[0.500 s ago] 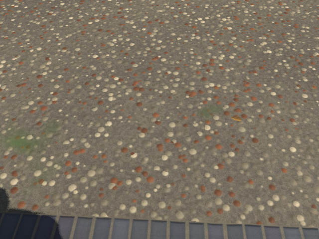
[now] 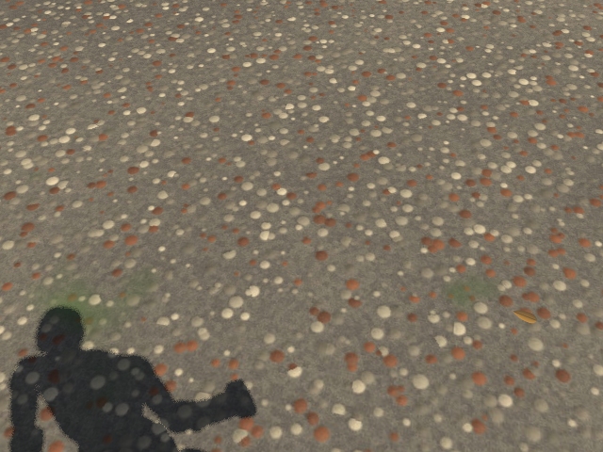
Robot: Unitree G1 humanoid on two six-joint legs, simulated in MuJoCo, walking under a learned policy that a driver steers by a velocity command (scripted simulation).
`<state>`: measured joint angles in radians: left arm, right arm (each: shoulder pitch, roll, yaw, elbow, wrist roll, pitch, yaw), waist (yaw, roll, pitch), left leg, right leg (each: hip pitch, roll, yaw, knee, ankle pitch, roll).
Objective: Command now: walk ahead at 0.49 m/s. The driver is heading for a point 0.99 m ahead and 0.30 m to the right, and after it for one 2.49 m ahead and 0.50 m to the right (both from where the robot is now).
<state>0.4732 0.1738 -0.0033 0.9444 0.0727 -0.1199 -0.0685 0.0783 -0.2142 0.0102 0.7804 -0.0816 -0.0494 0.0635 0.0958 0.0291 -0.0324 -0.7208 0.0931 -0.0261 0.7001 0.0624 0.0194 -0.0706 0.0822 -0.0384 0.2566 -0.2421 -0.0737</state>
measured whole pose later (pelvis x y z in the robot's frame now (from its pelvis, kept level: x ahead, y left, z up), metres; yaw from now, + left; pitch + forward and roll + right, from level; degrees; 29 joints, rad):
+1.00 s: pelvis +0.57 -0.03 -0.16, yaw -22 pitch +3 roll -2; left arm 0.27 0.23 0.06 0.84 -0.01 -0.03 0.01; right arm 0.11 -0.25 -0.05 0.72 -0.01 -0.10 -0.04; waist 0.03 0.02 0.01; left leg -0.71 0.11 -0.11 0.92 -0.18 -0.10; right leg -0.32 0.14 0.09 0.49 -0.22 -0.08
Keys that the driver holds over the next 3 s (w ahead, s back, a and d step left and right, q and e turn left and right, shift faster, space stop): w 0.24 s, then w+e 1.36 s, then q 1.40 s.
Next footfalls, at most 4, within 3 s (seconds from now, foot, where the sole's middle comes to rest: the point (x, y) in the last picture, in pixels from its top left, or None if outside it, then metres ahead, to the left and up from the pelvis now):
0.14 left None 0.24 0.14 -0.78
0.74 right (392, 447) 0.59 -0.13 -0.93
1.14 left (331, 349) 0.84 0.04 -0.93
1.66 right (471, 349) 0.87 -0.34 -0.93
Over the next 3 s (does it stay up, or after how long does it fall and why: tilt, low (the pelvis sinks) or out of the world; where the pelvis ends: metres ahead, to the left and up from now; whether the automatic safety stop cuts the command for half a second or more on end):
stays up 0.96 -0.30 -0.15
